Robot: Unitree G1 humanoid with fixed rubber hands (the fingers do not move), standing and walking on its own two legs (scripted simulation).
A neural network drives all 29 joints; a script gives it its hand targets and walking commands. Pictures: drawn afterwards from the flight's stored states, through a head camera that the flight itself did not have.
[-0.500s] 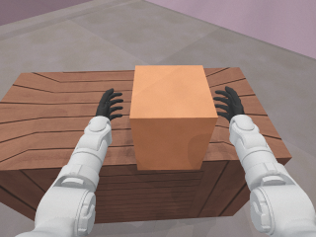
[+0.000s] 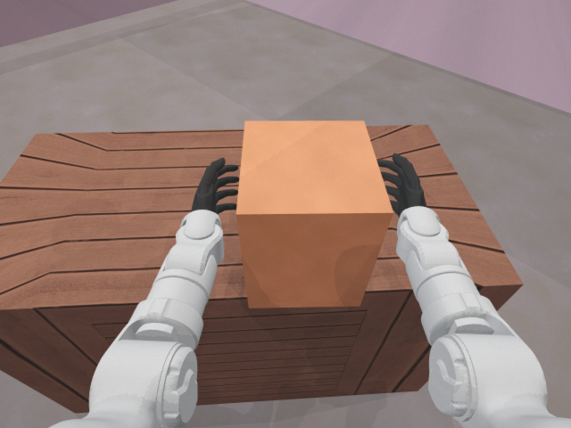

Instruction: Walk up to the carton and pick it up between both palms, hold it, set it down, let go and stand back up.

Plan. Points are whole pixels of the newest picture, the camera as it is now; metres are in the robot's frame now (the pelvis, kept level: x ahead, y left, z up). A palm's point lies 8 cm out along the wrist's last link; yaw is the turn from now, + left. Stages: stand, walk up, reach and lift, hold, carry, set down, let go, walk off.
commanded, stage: reach and lift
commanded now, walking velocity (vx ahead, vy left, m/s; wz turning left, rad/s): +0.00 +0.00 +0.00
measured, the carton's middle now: (304, 217) +0.48 -0.02 +0.02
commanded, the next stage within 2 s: none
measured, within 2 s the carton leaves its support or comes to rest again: leaves its support in 0.92 s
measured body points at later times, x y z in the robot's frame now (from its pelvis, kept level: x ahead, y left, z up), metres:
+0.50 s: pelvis +0.02 +0.00 +0.00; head +0.05 +0.00 +0.45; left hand +0.43 +0.13 +0.09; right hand +0.44 -0.16 +0.10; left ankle -0.01 +0.12 -0.75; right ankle -0.02 -0.11 -0.75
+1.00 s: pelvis +0.01 +0.00 +0.00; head +0.03 +0.00 +0.45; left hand +0.43 +0.13 +0.10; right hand +0.43 -0.16 +0.12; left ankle -0.01 +0.12 -0.75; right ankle -0.02 -0.11 -0.75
